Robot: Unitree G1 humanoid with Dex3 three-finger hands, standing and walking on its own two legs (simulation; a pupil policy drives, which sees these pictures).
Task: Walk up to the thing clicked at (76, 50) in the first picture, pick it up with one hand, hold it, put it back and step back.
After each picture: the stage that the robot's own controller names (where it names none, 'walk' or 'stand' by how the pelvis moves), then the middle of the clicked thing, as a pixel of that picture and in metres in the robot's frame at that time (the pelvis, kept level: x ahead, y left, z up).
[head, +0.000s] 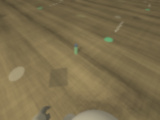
stand; (76, 49) +1.39 +0.34 -0.65
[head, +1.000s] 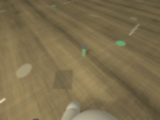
walk; (84, 51) +1.30 +0.22 -0.64
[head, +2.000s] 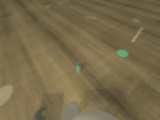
walk; (78, 67) +0.83 +0.23 -0.64
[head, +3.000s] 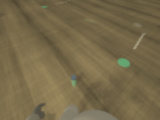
walk; (73, 80) +0.57 +0.21 -0.62
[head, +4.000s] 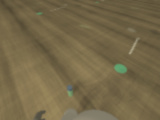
stand; (70, 91) +0.46 +0.24 -0.63
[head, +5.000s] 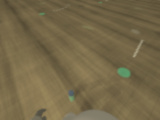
stand; (71, 95) +0.40 +0.20 -0.64
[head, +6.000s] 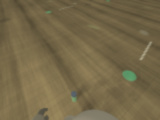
stand; (74, 96) +0.38 +0.17 -0.65
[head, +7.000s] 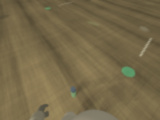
stand; (73, 92) +0.41 +0.19 -0.65
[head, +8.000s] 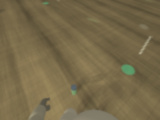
stand; (73, 90) +0.41 +0.16 -0.64
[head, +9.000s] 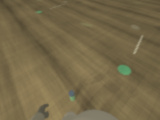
stand; (72, 96) +0.37 +0.20 -0.65
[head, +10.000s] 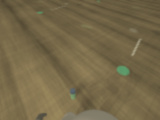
stand; (73, 94) +0.42 +0.18 -0.66
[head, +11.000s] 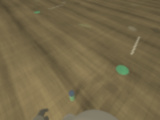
stand; (72, 95) +0.38 +0.19 -0.66
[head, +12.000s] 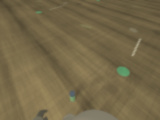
stand; (72, 96) +0.38 +0.18 -0.66
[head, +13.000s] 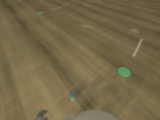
stand; (73, 96) +0.39 +0.17 -0.66
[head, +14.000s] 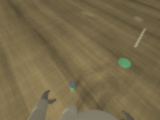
go down; (72, 87) +0.41 +0.17 -0.63
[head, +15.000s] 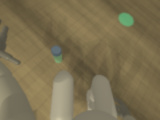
go down; (57, 55) +0.46 +0.25 -0.24
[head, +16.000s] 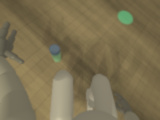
close in; (56, 54) +0.46 +0.26 -0.24
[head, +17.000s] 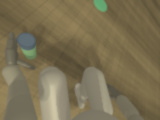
close in; (29, 49) +0.43 +0.31 -0.16
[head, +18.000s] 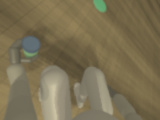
lift; (31, 50) +0.41 +0.30 -0.16
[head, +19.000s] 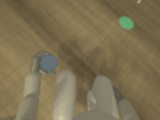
lift; (50, 65) +0.32 +0.27 -0.04
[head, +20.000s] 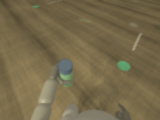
hold; (66, 75) +0.30 +0.15 +0.07
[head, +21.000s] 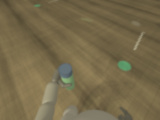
hold; (68, 78) +0.29 +0.15 +0.03
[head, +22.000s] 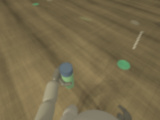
hold; (68, 77) +0.30 +0.15 +0.02
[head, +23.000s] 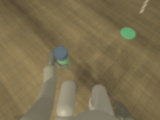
crouch; (63, 59) +0.41 +0.18 -0.04
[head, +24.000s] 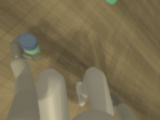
lower; (32, 49) +0.42 +0.28 -0.17
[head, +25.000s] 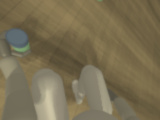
lower; (21, 45) +0.43 +0.30 -0.17
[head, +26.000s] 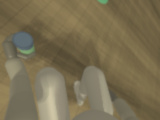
lower; (27, 48) +0.42 +0.30 -0.17
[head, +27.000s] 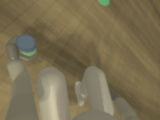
lower; (29, 50) +0.40 +0.30 -0.17
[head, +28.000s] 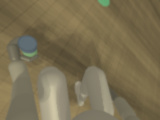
rest; (30, 50) +0.40 +0.30 -0.17
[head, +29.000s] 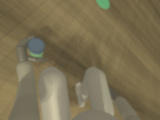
open; (36, 52) +0.41 +0.27 -0.17
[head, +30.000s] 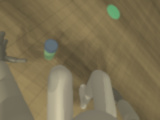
stand; (49, 51) +0.42 +0.26 -0.19
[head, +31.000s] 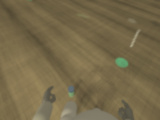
stand; (71, 91) +0.38 +0.15 -0.56
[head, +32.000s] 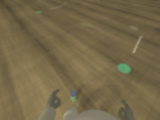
stand; (73, 96) +0.39 +0.16 -0.60
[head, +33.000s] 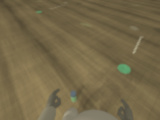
stand; (73, 96) +0.38 +0.16 -0.60
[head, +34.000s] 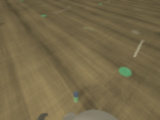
stand; (76, 97) +0.41 +0.15 -0.65
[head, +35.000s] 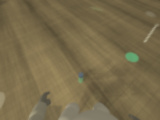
walk; (80, 78) +0.52 +0.11 -0.62
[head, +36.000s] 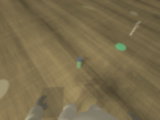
walk; (79, 62) +0.82 +0.13 -0.64
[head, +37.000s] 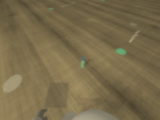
stand; (83, 62) +1.03 +0.14 -0.64
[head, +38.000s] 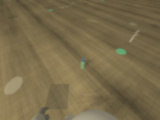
stand; (82, 63) +1.02 +0.13 -0.66
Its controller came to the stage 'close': yes
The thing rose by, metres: 0.67
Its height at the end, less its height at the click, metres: +0.00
